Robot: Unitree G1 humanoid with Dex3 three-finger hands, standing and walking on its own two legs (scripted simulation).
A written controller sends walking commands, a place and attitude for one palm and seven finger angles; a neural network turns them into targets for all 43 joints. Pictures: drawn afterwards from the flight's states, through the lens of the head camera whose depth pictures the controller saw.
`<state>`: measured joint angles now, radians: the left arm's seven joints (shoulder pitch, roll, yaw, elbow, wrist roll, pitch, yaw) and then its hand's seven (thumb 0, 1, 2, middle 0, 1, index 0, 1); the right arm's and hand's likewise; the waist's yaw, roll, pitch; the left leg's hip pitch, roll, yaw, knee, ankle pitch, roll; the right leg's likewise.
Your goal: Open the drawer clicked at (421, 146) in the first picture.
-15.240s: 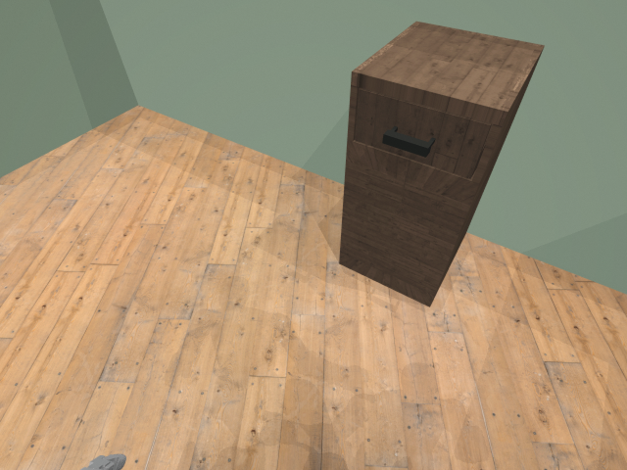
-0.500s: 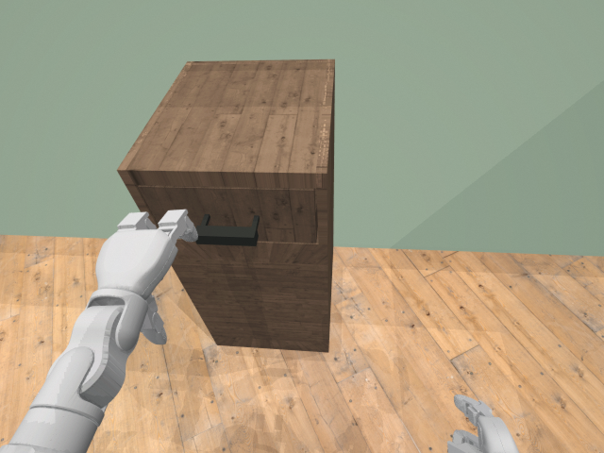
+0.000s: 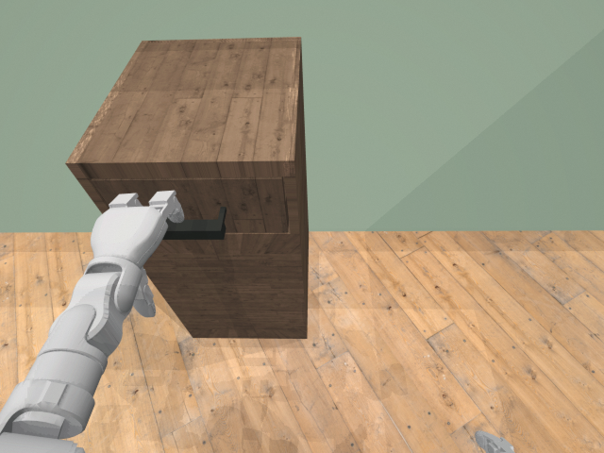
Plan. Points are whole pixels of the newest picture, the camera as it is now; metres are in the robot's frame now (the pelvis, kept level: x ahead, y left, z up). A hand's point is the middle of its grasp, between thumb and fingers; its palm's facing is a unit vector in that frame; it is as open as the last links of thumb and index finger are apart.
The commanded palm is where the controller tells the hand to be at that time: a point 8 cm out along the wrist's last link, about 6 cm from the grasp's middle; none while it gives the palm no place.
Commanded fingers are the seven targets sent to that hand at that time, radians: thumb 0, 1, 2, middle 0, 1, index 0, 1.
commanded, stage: move the hooked fingers above the handle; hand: left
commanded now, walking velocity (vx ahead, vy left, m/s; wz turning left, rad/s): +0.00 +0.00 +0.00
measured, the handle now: (193, 220) +0.51 +0.25 -0.07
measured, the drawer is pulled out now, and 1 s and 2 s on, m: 0.00 0.00 0.00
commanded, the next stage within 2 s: lower the fingers behind the handle in 1.86 s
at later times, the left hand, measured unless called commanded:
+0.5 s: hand (164, 234) +0.42 +0.26 +0.01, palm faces -0.06 -0.04 -1.00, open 13.8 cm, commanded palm +0.41 +0.26 +0.07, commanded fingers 0.00 -0.50 0.30 -0.30 -1.20 -0.30 -1.20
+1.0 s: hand (180, 219) +0.47 +0.25 -0.01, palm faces -0.03 -0.04 -1.00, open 13.6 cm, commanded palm +0.47 +0.25 +0.05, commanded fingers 0.00 -0.50 0.30 -0.30 -1.20 -0.30 -1.20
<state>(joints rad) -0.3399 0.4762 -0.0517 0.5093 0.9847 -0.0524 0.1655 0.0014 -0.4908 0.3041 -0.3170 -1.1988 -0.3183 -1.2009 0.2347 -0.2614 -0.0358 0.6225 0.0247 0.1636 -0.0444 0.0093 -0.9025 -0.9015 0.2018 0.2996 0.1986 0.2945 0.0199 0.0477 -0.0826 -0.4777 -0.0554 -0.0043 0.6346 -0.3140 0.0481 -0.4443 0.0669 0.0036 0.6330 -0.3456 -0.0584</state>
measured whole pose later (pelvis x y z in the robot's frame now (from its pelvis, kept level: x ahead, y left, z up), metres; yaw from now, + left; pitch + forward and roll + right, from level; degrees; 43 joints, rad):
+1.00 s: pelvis +0.00 +0.02 -0.03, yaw -1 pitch +20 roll -3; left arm -0.80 0.49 -0.03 1.10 1.09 -0.09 0.38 0.00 -0.49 0.30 -0.34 -1.22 -0.35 -1.23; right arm 0.39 -0.26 -0.04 0.70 -0.01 0.18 -0.01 0.00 -0.90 -0.90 0.20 0.30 0.20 0.29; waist -0.11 0.05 -0.17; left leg -0.82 -0.05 0.00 0.86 -0.39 0.08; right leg -0.76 0.08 -0.01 0.80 -0.39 -0.03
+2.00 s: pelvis -0.04 +0.02 -0.05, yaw +0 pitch +22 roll -3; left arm -0.98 0.57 -0.07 1.23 1.08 -0.05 0.34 0.00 -0.49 0.30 -0.32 -1.20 -0.35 -1.23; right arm 0.40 -0.26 0.00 0.67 -0.01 0.10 -0.05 0.00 -0.90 -0.90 0.20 0.30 0.20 0.29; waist -0.17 0.05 -0.16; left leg -0.98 -0.04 -0.03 0.95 -0.36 0.06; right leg -0.90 0.08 -0.05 0.89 -0.37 -0.04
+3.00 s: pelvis -0.09 +0.02 -0.10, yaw -1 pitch +25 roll -4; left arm -1.15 0.65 -0.12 1.23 1.09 0.02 0.27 0.00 -0.49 0.30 -0.32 -1.20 -0.25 -1.36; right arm 0.37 -0.27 0.06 0.65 0.02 0.06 -0.07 0.00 -0.90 -0.90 0.20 0.30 0.20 0.29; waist -0.22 0.05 -0.17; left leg -1.26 -0.04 -0.03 1.20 -0.39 0.07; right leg -1.19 0.08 -0.07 1.15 -0.41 -0.04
